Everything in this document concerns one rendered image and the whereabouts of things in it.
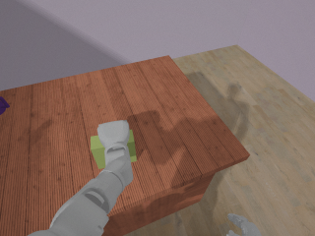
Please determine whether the robot left upper arm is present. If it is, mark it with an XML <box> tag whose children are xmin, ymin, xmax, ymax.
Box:
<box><xmin>28</xmin><ymin>194</ymin><xmax>109</xmax><ymax>236</ymax></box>

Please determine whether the robot left forearm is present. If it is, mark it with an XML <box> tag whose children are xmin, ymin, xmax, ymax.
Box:
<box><xmin>49</xmin><ymin>143</ymin><xmax>134</xmax><ymax>228</ymax></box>

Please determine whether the right robot hand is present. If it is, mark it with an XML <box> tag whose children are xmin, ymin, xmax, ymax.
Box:
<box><xmin>226</xmin><ymin>213</ymin><xmax>262</xmax><ymax>236</ymax></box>

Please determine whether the table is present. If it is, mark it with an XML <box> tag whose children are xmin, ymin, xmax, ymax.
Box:
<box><xmin>0</xmin><ymin>55</ymin><xmax>250</xmax><ymax>236</ymax></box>

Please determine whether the sponge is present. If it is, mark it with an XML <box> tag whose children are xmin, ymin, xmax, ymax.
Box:
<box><xmin>91</xmin><ymin>129</ymin><xmax>137</xmax><ymax>169</ymax></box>

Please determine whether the left robot hand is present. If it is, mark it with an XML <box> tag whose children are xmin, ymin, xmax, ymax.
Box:
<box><xmin>97</xmin><ymin>120</ymin><xmax>130</xmax><ymax>148</ymax></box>

